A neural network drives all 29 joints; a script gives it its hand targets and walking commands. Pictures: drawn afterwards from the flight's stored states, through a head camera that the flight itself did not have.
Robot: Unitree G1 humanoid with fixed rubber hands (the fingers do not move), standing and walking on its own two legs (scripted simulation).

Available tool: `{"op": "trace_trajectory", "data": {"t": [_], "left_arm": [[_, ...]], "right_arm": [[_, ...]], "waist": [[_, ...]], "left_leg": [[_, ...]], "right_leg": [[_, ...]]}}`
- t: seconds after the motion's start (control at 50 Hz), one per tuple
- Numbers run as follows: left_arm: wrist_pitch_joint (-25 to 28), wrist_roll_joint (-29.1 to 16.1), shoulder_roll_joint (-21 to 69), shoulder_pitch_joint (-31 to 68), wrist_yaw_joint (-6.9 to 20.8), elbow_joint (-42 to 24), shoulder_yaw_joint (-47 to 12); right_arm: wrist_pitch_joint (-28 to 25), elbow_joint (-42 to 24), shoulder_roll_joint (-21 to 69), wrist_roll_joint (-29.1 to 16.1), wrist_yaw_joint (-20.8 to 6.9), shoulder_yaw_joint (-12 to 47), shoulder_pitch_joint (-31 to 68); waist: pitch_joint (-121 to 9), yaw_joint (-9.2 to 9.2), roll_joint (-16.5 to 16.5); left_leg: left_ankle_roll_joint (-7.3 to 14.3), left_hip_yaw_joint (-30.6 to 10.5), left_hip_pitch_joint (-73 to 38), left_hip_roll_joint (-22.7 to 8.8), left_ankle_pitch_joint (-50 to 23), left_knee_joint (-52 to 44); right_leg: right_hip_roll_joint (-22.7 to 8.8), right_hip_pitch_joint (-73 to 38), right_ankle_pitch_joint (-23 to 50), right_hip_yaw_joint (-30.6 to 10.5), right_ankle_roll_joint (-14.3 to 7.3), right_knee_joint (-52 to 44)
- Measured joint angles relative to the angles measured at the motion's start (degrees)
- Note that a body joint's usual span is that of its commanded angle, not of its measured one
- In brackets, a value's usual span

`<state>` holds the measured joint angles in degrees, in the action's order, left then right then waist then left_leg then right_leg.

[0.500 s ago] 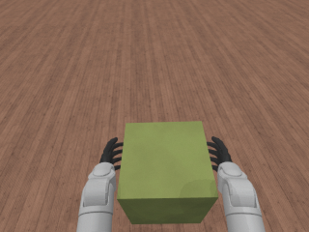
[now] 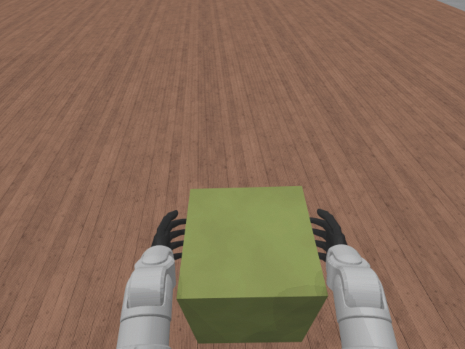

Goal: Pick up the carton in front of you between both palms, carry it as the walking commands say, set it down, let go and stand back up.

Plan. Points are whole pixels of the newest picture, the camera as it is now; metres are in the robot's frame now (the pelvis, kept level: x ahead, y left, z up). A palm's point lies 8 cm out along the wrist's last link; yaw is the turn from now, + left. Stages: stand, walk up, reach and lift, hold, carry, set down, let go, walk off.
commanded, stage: carry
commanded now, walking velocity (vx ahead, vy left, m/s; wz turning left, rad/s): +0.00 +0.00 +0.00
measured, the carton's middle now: (247, 268) +0.29 +0.00 -0.04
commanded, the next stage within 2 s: hold in 0.82 s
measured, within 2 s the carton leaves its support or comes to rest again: neither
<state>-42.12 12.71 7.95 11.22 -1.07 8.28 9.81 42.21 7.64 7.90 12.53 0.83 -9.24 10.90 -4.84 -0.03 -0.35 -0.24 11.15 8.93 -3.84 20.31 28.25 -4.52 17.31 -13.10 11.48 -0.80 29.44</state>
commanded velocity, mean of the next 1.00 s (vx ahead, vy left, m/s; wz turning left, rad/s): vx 0.00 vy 0.00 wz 0.00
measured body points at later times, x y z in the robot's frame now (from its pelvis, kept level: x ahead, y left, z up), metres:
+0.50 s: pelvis -0.03 +0.01 +0.00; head -0.04 +0.00 +0.45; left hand +0.27 +0.16 +0.03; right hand +0.27 -0.15 +0.03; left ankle -0.06 +0.10 -0.74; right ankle +0.03 -0.11 -0.74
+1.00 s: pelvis -0.04 +0.01 +0.01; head -0.05 +0.00 +0.46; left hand +0.24 +0.18 +0.03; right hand +0.26 -0.12 +0.03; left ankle -0.06 +0.10 -0.74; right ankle +0.02 -0.12 -0.74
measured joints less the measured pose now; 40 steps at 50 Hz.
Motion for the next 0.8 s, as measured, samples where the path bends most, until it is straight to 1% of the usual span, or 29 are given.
{"op": "trace_trajectory", "data": {"t": [0.34,0.8], "left_arm": [[-0.1,0.1,0.0,0.3,0.1,0.3,0.1],[-0.2,0.2,0.0,0.2,0.1,0.1,0.1]], "right_arm": [[0.1,0.2,0.0,0.3,-0.1,-0.1,0.2],[0.2,0.1,0.0,0.4,-0.2,0.0,0.2]], "waist": [[0.1,-0.06,0.1],[0.0,-0.06,0.1]], "left_leg": [[0.7,0.2,2.0,0.5,-1.6,0.3],[1.4,0.2,3.5,0.9,-2.0,1.1]], "right_leg": [[-0.4,1.4,2.5,-0.2,0.0,-1.1],[-0.9,2.5,3.5,-0.3,0.2,-1.1]]}}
